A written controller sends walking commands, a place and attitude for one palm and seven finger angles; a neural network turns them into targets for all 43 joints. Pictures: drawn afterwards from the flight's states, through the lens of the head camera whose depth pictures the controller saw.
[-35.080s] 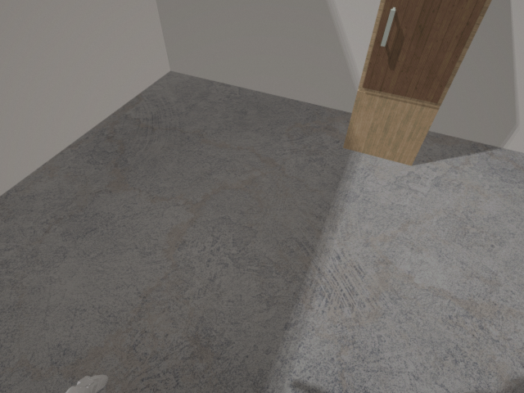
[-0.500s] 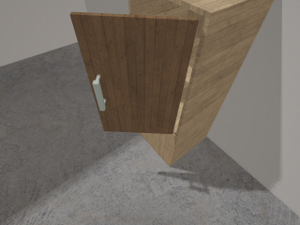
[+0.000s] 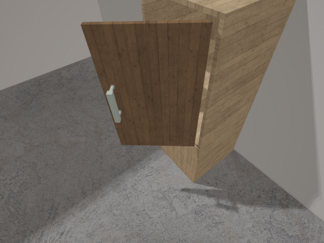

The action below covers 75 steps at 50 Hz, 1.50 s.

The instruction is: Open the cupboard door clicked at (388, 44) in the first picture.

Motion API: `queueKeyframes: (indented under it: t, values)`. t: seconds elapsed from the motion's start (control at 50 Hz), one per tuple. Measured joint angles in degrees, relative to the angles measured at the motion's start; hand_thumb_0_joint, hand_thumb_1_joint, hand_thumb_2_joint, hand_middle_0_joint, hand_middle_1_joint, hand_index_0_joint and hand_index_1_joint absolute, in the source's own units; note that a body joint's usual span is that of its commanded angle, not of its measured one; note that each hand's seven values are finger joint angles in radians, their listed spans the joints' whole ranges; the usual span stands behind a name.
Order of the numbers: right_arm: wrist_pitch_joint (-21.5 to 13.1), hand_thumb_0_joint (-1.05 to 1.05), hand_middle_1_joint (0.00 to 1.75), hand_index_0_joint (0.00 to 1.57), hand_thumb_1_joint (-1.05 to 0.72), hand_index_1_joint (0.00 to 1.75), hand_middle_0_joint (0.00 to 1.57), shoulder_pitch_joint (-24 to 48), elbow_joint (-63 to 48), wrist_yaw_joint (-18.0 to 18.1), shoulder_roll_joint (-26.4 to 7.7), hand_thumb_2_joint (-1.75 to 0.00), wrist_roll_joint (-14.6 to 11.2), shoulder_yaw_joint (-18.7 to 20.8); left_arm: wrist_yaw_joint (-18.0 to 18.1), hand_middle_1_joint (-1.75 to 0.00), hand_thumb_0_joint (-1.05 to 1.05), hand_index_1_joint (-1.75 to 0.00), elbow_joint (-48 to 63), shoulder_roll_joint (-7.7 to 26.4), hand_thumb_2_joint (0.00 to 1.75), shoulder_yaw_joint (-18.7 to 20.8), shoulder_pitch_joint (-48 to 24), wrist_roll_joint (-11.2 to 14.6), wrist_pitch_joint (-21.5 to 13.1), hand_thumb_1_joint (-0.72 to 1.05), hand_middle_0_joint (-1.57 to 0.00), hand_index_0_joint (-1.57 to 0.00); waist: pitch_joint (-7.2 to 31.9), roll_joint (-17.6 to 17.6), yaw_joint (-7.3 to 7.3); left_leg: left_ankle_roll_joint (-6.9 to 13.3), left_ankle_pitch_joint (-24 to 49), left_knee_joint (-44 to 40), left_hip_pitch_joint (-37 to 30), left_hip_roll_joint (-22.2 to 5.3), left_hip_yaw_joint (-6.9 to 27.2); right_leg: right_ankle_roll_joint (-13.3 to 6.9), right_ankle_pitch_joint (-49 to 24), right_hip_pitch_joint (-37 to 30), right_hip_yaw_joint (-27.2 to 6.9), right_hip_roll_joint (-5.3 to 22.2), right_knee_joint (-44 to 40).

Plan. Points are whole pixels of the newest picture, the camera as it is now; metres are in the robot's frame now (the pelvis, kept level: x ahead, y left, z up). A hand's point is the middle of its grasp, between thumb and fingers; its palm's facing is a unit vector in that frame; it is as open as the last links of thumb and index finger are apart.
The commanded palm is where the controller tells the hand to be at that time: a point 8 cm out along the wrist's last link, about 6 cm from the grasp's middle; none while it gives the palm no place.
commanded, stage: come to a stop and stand still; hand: left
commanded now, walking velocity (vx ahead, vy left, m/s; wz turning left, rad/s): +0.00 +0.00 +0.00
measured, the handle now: (115, 104) +0.59 +0.22 -0.03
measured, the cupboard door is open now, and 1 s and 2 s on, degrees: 49 49 49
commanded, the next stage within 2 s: look again from close up in 0.12 s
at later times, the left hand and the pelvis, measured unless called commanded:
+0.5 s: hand out of the picture +0.04 +0.15 -0.16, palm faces +0.00 -0.97 -0.23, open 7.3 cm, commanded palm none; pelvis +0.02 -0.03 +0.01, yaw +0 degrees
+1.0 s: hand (107, 228) +0.17 +0.16 -0.07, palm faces +0.26 -0.95 -0.18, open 7.4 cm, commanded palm +0.13 +0.20 -0.06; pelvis +0.03 -0.04 +0.00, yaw +2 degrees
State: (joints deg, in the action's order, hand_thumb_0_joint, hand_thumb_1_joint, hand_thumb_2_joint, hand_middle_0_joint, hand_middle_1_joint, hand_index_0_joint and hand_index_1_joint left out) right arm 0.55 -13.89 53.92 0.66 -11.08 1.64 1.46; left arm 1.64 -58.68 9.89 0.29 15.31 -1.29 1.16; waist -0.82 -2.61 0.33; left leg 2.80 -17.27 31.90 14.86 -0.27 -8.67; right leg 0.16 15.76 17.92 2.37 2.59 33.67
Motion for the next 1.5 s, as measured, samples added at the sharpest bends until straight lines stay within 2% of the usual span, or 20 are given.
queueKeyframes:
  t: [0.16, 0.3, 0.56, 0.88, 0.9, 0.92, 0.96, 0.98, 1.0, 1.04, 1.1, 1.16, 1.2, 1.22, 1.28, 1.38, 1.44, 1.5]
  values:
    - [-0.9, 0.0, 0.3, 0.2, -0.93, 0.3, 0.2, -0.2, 1.9, -0.1, -0.7, -0.89, -0.1, -1.0, -0.2, -0.3, 0.01, -0.3, -1.2, -0.2, 0.9, -0.4, 1.5, 0.2, -1.0, 0.91, -0.2, -0.19, 0.4, -0.2, -0.77, -0.6, 1.7, -4.1, -2.3, 0.2, -0.1, -0.3, -0.8, -1.5, -0.1, -0.2, -2.5]
    - [-1.2, 0.01, 0.3, 0.2, -0.92, 0.3, 0.2, -1.0, 5.0, 0.0, -0.2, -0.89, -0.3, -1.7, -0.3, -0.3, 0.01, -0.3, -2.4, -1.2, 0.9, -0.9, 0.6, 0.3, -1.6, 0.91, -0.2, -0.2, -0.1, 0.6, -0.47, -1.5, 2.4, -6.2, -3.8, -0.3, 0.2, -1.0, -1.0, -2.9, 0.3, -0.9, -4.2]
    - [-1.5, 0.01, 0.3, 0.2, -0.91, 0.3, 0.2, -2.3, 9.7, 0.5, 1.8, -0.89, -0.4, -2.2, 0.0, -0.3, 0.01, -0.3, -4.3, -0.5, 0.9, -0.6, -1.3, 0.6, -2.3, 0.92, -0.2, -0.2, -0.6, 1.6, 0.13, -3.1, 2.2, -7.7, -5.7, -1.7, 0.9, -2.3, -0.7, -5.1, 1.1, -2.3, -6.1]
    - [-1.4, 0.01, 0.3, 0.2, -0.91, 0.3, 0.2, -1.4, 10.8, 0.7, 2.1, -0.89, -0.6, -1.9, 0.7, -0.3, 0.01, -0.3, -5.3, -0.9, 0.9, -0.4, -0.9, 0.5, -2.8, 0.92, -0.2, -0.2, -0.4, 1.4, -0.19, -4.2, 1.7, -6.9, -6.1, -3.1, 1.7, -3.1, -0.4, -6.7, 2.0, -3.6, -7.4]
    - [-1.8, 0.01, 0.3, 0.2, -0.91, 0.3, 0.2, -2.1, 8.5, 1.1, 1.6, -0.89, -1.4, -2.2, 0.8, -0.3, 0.02, -0.3, 2.9, -1.0, 0.9, 0.4, 1.8, 2.9, 0.1, 0.93, -0.2, -0.2, -0.7, 1.2, -0.26, -3.8, 1.2, -6.0, -5.5, -3.2, 2.2, -3.1, -0.3, -6.2, 2.1, -3.8, -6.9]
    - [-3.9, 0.01, 0.3, 0.21, -0.91, 0.3, 0.2, -3.2, 5.9, 1.9, 1.0, -0.89, -1.9, -2.3, 0.8, -0.31, 0.02, -0.31, 12.7, -0.8, 0.9, 1.0, 4.8, 4.6, 0.4, 0.93, -0.2, -0.2, -0.9, 1.3, -0.65, -3.8, 0.6, -6.1, -5.7, -3.0, 2.3, -3.2, 0.0, -5.8, 2.0, -3.7, -6.1]
    - [-8.8, 0.02, 0.3, 0.21, -0.92, 0.3, 0.2, -4.4, 2.4, 3.5, -0.7, -0.89, -2.9, -2.0, 2.1, -0.31, 0.03, -0.31, 27.2, -0.6, 0.89, 1.1, 7.9, 7.0, -3.0, 0.92, -0.2, -0.2, -0.2, 0.7, -0.96, -3.9, 0.6, -5.5, -5.0, -2.4, 2.8, -3.1, 0.6, -5.3, 2.4, -3.0, -5.0]
    - [-10.4, 0.02, 0.3, 0.21, -0.92, 0.3, 0.2, -4.2, 0.8, 3.8, -1.7, -0.89, -3.4, -1.7, 2.4, -0.32, 0.03, -0.32, 32.3, -0.7, 0.89, 1.3, 8.0, 8.4, -4.2, 0.92, -0.2, -0.2, 0.2, 0.3, -0.57, -3.8, 0.5, -4.7, -4.2, -2.1, 3.3, -2.9, 0.9, -4.7, 2.8, -2.6, -4.3]
    - [-11.6, 0.02, 0.3, 0.21, -0.91, 0.3, 0.2, -3.6, -1.0, 3.9, -2.6, -0.89, -3.5, -1.3, 2.0, -0.32, 0.03, -0.32, 36.2, -0.8, 0.89, 1.9, 7.1, 9.6, -5.8, 0.9, -0.2, -0.2, 0.8, -0.1, -0.06, -3.5, 0.4, -3.6, -2.9, -1.8, 3.9, -2.7, 1.3, -3.7, 3.3, -2.1, -3.3]
    - [-13.6, 0.02, 0.3, 0.21, -0.91, 0.3, 0.2, -1.5, -4.6, 3.8, -4.0, -0.89, -3.1, -0.4, -0.2, -0.34, 0.03, -0.34, 39.8, -0.7, 0.87, 4.0, 3.5, 10.9, -11.2, 0.87, -0.2, -0.2, 2.4, -0.2, 0.92, -3.2, -0.3, -0.2, 1.5, -1.3, 4.6, -2.5, 2.4, 0.3, 4.0, -1.3, 0.2]
    - [-15.5, 0.02, 0.3, 0.2, -0.91, 0.3, 0.2, 2.2, -10.3, 2.6, -4.8, -0.89, -2.5, 0.9, -6.3, -0.37, 0.02, -0.37, 40.4, 0.0, 0.85, 7.5, -1.6, 13.4, -21.2, 0.82, -0.2, -0.2, 4.9, 1.8, 1.17, -3.3, -2.3, 6.6, 9.8, -1.2, 4.2, -2.8, 4.5, 9.2, 3.5, -0.6, 7.5]
    - [-16.7, 0.01, 0.3, 0.2, -0.91, 0.3, 0.2, 4.9, -15.8, 0.4, -5.3, -0.89, -2.2, 2.3, -15.4, -0.41, 0.01, -0.41, 40.7, 0.0, 0.83, 9.2, -1.6, 15.7, -31.1, 0.76, -0.21, -0.2, 6.6, 4.5, 0.58, -3.7, -5.1, 14.1, 17.5, -1.4, 4.2, -3.2, 7.0, 17.3, 2.6, -0.5, 15.3]
    - [-17.2, 0.01, 0.3, 0.2, -0.91, 0.3, 0.2, 6.1, -19.0, -0.7, -6.1, -0.89, -2.2, 2.9, -21.3, -0.44, 0.01, -0.44, 40.5, -0.2, 0.81, 9.2, 0.5, 16.1, -35.7, 0.71, -0.21, -0.21, 7.5, 5.3, -0.04, -3.6, -6.3, 19.5, 22.3, -1.3, 4.9, -3.3, 8.8, 22.1, 2.3, -0.6, 20.3]
    - [-17.1, 0.01, 0.3, 0.2, -0.91, 0.3, 0.2, 6.6, -20.4, -0.9, -6.4, -0.9, -2.2, 3.1, -23.4, -0.45, 0.01, -0.45, 40.4, -0.2, 0.8, 9.1, 1.8, 16.1, -36.7, 0.69, -0.21, -0.21, 8.0, 5.7, -0.37, -3.5, -8.0, 22.2, 24.6, -1.3, 5.1, -3.3, 9.8, 24.3, 2.2, -0.5, 22.8]
    - [-16.4, 0.01, 0.3, 0.2, -0.9, 0.3, 0.2, 7.2, -24.0, -0.5, -6.9, -0.9, -2.4, 3.4, -26.3, -0.49, 0.01, -0.49, 41.0, 0.2, 0.77, 8.9, 5.0, 16.5, -36.0, 0.61, -0.22, -0.22, 8.3, 6.3, -1.5, -3.6, -10.9, 29.3, 30.5, -1.3, 5.8, -3.4, 12.1, 29.5, 2.7, -0.2, 28.8]
    - [-15.9, 0.01, 0.3, 0.2, -0.9, 0.3, 0.19, 7.4, -25.6, 1.0, -5.2, -0.9, -2.1, 1.3, -22.9, -0.57, 0.02, -0.57, 48.6, 1.4, 0.73, 10.1, 6.3, 17.3, -34.0, 0.49, -0.23, -0.23, 7.2, 5.0, -3.08, -3.1, -13.7, 37.7, 37.3, -1.9, 8.2, -3.4, 13.9, 34.4, 4.9, -0.3, 34.5]
    - [-15.5, 0.01, 0.3, 0.2, -0.9, 0.3, 0.2, 6.8, -24.2, 1.5, -3.1, -0.9, -1.9, -1.3, -22.0, -0.61, 0.02, -0.61, 53.8, 2.9, 0.7, 10.2, 3.6, 17.3, -33.4, 0.42, -0.23, -0.23, 7.0, 3.6, -3.22, -2.8, -14.2, 40.2, 39.8, -2.1, 9.4, -3.3, 13.8, 35.8, 6.1, -0.4, 35.6]
    - [-14.6, 0.01, 0.3, 0.21, -0.9, 0.3, 0.2, 5.6, -22.6, 1.6, -1.1, -0.89, -2.3, -3.7, -23.3, -0.66, 0.02, -0.66, 55.4, 4.6, 0.67, 9.8, -0.8, 17.1, -29.9, 0.35, -0.24, -0.23, 6.9, 1.9, -2.46, -2.4, -14.0, 40.9, 41.1, -2.1, 9.9, -2.8, 13.1, 36.4, 6.5, -0.5, 35.3]
